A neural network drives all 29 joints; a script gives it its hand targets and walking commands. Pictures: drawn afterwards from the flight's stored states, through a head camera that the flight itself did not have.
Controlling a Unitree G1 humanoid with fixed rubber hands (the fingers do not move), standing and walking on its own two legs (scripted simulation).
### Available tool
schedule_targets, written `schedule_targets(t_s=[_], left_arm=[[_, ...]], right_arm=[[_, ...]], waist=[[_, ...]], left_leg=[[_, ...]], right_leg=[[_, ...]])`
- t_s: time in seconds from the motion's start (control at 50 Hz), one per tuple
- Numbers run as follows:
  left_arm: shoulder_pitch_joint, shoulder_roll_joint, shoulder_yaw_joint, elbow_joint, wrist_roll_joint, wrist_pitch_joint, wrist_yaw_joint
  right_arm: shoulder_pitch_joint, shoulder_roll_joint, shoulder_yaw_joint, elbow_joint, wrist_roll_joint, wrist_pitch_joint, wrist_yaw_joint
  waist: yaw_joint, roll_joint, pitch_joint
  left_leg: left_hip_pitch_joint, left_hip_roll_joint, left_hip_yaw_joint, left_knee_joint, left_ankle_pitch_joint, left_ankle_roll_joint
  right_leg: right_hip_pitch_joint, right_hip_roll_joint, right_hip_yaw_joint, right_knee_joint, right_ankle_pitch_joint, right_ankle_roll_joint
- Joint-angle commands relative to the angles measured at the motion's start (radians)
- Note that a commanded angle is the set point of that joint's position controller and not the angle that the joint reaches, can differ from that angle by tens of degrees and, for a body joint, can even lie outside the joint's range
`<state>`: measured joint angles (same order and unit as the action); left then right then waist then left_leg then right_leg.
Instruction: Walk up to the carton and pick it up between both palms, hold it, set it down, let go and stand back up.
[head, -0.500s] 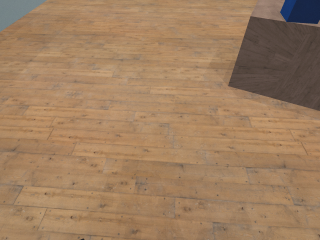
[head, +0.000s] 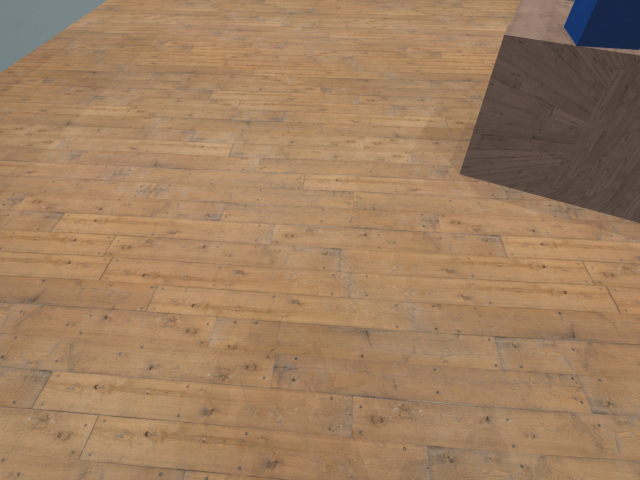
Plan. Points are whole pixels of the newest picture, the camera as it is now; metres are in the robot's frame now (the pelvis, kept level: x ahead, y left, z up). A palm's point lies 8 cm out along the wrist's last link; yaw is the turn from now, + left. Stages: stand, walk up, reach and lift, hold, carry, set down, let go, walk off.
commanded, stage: stand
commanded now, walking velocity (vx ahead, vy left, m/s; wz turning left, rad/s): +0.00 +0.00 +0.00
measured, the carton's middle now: (617, 0) +1.65 -0.99 +0.04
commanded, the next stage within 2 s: walk up in 1.52 s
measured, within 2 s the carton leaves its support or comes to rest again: neither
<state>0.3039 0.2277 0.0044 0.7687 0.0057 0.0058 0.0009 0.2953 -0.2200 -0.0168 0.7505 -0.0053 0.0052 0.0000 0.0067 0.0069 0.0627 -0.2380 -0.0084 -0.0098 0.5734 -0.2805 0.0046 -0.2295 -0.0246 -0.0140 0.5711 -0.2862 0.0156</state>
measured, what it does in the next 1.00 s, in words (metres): stands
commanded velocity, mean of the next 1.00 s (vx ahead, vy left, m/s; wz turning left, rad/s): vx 0.00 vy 0.00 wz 0.00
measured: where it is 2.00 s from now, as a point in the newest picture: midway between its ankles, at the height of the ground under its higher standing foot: outside the picture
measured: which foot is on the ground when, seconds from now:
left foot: down 0.00-1.00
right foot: down 0.00-1.00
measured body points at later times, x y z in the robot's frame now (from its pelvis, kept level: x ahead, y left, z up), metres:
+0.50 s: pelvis +0.00 +0.00 +0.00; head +0.01 +0.00 +0.45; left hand +0.06 +0.25 -0.13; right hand +0.07 -0.25 -0.13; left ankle +0.02 +0.12 -0.73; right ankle +0.02 -0.13 -0.73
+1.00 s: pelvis +0.00 -0.01 +0.00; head +0.01 -0.01 +0.45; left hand +0.06 +0.25 -0.13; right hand +0.06 -0.25 -0.13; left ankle +0.02 +0.12 -0.73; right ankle +0.02 -0.13 -0.73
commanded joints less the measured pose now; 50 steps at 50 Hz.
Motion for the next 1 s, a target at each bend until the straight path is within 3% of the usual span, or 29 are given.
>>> schedule_targets(t_s=[0.0, 0.06, 0.1, 0.2, 0.24, 0.32, 0.34, 0.44, 0.52, 0.56, 0.6, 0.7, 0.74, 0.8, 0.88, 0.98], left_arm=[[0.01, 0.147, 0.044, -0.093, 0.0, -0.026, 0.01], [0.01, 0.148, 0.047, -0.089, 0.002, -0.025, 0.008], [0.018, 0.141, 0.046, -0.086, 0.002, -0.024, 0.007], [0.028, 0.159, 0.046, -0.08, 0.001, -0.031, 0.009], [0.013, 0.154, 0.044, -0.077, -0.002, -0.033, 0.009], [0.014, 0.149, 0.039, -0.065, 0.0, -0.031, 0.008], [0.018, 0.146, 0.039, -0.066, 0.001, -0.031, 0.007], [0.034, 0.152, 0.039, -0.049, 0.003, -0.027, 0.01], [0.038, 0.156, 0.038, -0.04, 0.0, -0.029, 0.012], [0.035, 0.155, 0.033, -0.042, -0.003, -0.031, 0.012], [0.029, 0.151, 0.034, -0.035, -0.004, -0.031, 0.012], [0.033, 0.152, 0.035, -0.029, -0.006, -0.027, 0.015], [0.029, 0.143, 0.035, -0.017, -0.005, -0.026, 0.015], [0.04, 0.158, 0.037, -0.015, -0.005, -0.026, 0.017], [0.033, 0.164, 0.039, -0.006, -0.001, -0.021, 0.017], [0.038, 0.14, 0.034, 0.011, -0.005, -0.026, 0.019]], right_arm=[[0.006, -0.136, -0.04, -0.103, -0.002, -0.028, -0.008], [0.005, -0.147, -0.046, -0.102, 0.0, -0.025, -0.009], [0.012, -0.147, -0.043, -0.09, 0.0, -0.025, -0.008], [0.021, -0.141, -0.041, -0.087, -0.001, -0.032, -0.008], [0.029, -0.139, -0.037, -0.078, -0.001, -0.034, -0.009], [0.017, -0.151, -0.036, -0.076, 0.0, -0.032, -0.01], [0.022, -0.149, -0.033, -0.072, -0.001, -0.032, -0.011], [0.04, -0.153, -0.04, -0.054, 0.002, -0.028, -0.011], [0.037, -0.149, -0.036, -0.048, 0.0, -0.03, -0.011], [0.039, -0.15, -0.032, -0.043, 0.002, -0.029, -0.013], [0.032, -0.153, -0.032, -0.037, 0.003, -0.028, -0.014], [0.041, -0.155, -0.03, -0.015, 0.003, -0.028, -0.016], [0.029, -0.15, -0.03, -0.009, 0.003, -0.028, -0.018], [0.042, -0.147, -0.027, 0.003, 0.003, -0.028, -0.019], [0.037, -0.152, -0.028, 0.018, 0.0, -0.024, -0.019], [0.042, -0.151, -0.029, 0.033, -0.001, -0.031, -0.019]], waist=[[-0.003, -0.031, -0.031], [-0.002, 0.01, 0.021], [0.001, 0.0, 0.026], [-0.004, -0.019, -0.029], [-0.006, 0.005, -0.054], [0.0, -0.005, -0.039], [-0.001, 0.017, -0.033], [-0.006, -0.01, -0.007], [-0.001, 0.034, -0.017], [-0.004, -0.012, -0.023], [-0.01, 0.007, -0.016], [-0.007, -0.024, -0.019], [-0.003, 0.013, -0.004], [-0.003, -0.015, -0.035], [-0.005, -0.004, 0.019], [-0.003, -0.01, -0.026]], left_leg=[[-0.016, 0.084, -0.101, -0.128, 0.074, 0.027], [-0.044, 0.084, -0.107, -0.142, 0.026, 0.029], [-0.068, 0.09, -0.115, -0.166, -0.03, 0.03], [-0.027, 0.084, -0.104, -0.144, 0.021, 0.028], [-0.006, 0.084, -0.096, -0.138, 0.067, 0.026], [-0.027, 0.093, -0.109, -0.152, 0.042, 0.026], [-0.038, 0.091, -0.106, -0.15, 0.046, 0.026], [-0.033, 0.095, -0.113, -0.159, 0.036, 0.024], [-0.045, 0.095, -0.113, -0.165, 0.05, 0.029], [-0.028, 0.092, -0.103, -0.154, 0.068, 0.027], [-0.031, 0.089, -0.105, -0.151, 0.083, 0.027], [-0.006, 0.091, -0.103, -0.155, 0.098, 0.023], [-0.031, 0.093, -0.1, -0.158, 0.113, 0.021], [-0.01, 0.091, -0.102, -0.163, 0.1, 0.022], [-0.033, 0.079, -0.104, -0.169, 0.019, 0.02], [-0.006, 0.088, -0.105, -0.17, 0.077, 0.019]], right_leg=[[-0.017, -0.075, 0.094, -0.143, 0.051, -0.048], [-0.049, -0.069, 0.102, -0.158, 0.009, -0.047], [-0.037, -0.066, 0.097, -0.155, -0.011, -0.044], [-0.025, -0.065, 0.101, -0.156, 0.018, -0.045], [-0.022, -0.072, 0.102, -0.145, 0.055, -0.046], [-0.015, -0.064, 0.092, -0.141, 0.052, -0.039], [0.003, -0.067, 0.095, -0.142, 0.058, -0.041], [-0.029, -0.065, 0.093, -0.148, 0.031, -0.042], [-0.007, -0.063, 0.089, -0.14, 0.064, -0.039], [-0.013, -0.067, 0.097, -0.15, 0.06, -0.041], [-0.011, -0.068, 0.094, -0.156, 0.073, -0.042], [-0.014, -0.065, 0.096, -0.166, 0.071, -0.04], [0.002, -0.072, 0.096, -0.164, 0.095, -0.039], [0.015, -0.068, 0.095, -0.16, 0.096, -0.041], [-0.036, -0.068, 0.106, -0.194, -0.007, -0.04], [-0.002, -0.07, 0.095, -0.181, 0.061, -0.039]])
